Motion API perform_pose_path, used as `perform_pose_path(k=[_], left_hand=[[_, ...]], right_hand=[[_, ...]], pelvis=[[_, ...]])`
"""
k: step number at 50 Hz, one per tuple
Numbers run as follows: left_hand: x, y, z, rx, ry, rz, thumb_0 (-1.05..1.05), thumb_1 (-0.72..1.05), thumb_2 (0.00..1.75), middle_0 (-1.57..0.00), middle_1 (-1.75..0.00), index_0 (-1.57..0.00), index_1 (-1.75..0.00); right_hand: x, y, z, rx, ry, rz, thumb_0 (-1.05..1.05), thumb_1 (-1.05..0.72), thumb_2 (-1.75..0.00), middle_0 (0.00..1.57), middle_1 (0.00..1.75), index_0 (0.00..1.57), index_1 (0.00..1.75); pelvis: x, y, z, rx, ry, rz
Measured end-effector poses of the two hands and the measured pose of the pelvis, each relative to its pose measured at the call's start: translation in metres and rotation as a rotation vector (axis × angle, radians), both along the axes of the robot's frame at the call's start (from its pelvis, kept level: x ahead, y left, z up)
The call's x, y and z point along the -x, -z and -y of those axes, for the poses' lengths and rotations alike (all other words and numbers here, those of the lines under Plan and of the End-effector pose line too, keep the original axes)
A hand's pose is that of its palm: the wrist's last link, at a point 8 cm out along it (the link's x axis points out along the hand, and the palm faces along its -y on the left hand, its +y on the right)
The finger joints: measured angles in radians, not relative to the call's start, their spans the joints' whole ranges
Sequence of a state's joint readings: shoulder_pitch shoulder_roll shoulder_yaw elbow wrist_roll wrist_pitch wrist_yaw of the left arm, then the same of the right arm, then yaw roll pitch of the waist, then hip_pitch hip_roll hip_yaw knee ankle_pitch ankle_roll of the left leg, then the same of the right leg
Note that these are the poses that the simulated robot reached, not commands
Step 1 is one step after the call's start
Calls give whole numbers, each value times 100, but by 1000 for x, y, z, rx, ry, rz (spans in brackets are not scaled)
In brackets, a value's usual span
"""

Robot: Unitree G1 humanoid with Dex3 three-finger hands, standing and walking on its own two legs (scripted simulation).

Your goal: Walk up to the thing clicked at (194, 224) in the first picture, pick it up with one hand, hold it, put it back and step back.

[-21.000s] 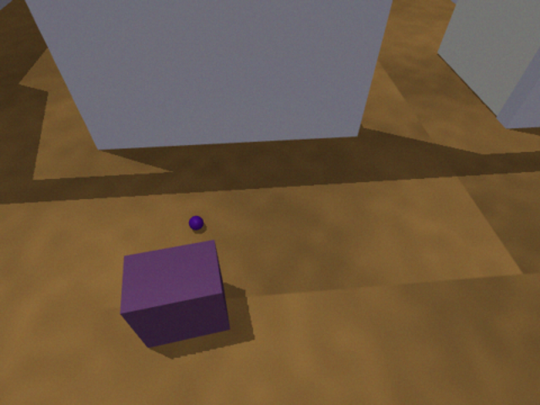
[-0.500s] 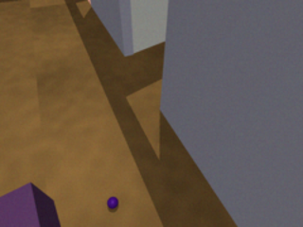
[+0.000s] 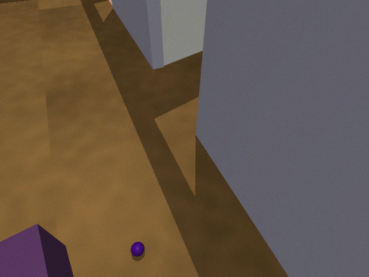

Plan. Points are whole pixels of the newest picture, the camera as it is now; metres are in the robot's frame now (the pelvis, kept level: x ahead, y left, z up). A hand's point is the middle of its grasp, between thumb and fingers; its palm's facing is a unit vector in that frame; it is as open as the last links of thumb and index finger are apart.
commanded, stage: stand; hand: left
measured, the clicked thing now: (137, 249) +0.39 +0.23 -0.75
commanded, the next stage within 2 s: rise first in 1.54 s
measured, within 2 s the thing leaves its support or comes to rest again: neither
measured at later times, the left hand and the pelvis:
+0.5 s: hand out of the picture +0.07 +0.25 -0.16, palm faces -0.02 -0.94 -0.34, open 7.4 cm; pelvis +0.00 +0.00 +0.00, yaw +0 degrees
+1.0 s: hand out of the picture +0.05 +0.26 -0.16, palm faces -0.03 -0.94 -0.33, open 7.4 cm; pelvis -0.01 +0.00 +0.00, yaw +0 degrees
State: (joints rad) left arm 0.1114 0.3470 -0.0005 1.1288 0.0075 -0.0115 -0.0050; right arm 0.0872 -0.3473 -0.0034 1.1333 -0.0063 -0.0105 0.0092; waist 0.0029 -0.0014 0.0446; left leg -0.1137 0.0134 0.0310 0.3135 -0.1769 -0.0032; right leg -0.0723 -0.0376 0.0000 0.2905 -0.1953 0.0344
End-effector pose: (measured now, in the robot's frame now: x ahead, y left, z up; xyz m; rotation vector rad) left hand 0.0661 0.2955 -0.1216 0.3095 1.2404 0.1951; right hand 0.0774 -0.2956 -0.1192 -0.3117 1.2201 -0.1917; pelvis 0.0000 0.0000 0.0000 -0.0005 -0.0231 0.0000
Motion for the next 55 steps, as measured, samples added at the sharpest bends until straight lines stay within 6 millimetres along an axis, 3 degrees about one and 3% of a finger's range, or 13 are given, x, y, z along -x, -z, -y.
perform_pose_path(k=[42,55], left_hand=[[18,2,-4,4,-3,-25,0,91,90,-21,-30,-20,-30],[15,3,-5,2,-5,-31,1,91,90,-21,-30,-20,-30]], right_hand=[[23,1,-2,3,12,-38,1,-90,-89,20,30,20,30],[16,2,-4,0,4,-39,1,-90,-89,20,30,20,30]], pelvis=[[8,0,-4,1,-3,2],[3,0,-4,-1,-5,-4]])
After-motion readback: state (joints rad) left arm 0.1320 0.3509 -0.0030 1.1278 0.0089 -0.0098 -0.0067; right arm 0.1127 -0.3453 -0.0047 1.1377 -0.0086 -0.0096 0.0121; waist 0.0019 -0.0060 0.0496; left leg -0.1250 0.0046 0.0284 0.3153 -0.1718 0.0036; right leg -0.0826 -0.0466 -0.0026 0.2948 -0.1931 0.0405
